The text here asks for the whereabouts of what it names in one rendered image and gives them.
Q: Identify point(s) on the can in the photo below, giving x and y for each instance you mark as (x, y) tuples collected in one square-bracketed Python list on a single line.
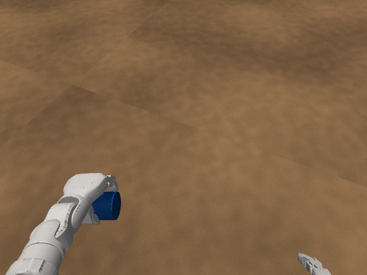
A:
[(107, 206)]

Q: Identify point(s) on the right robot hand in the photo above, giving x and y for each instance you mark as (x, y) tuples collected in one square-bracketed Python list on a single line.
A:
[(312, 265)]

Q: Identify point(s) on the left robot arm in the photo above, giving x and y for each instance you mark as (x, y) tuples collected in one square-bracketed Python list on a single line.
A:
[(49, 241)]

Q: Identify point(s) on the left robot hand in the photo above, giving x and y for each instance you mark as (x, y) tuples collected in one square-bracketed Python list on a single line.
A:
[(90, 186)]

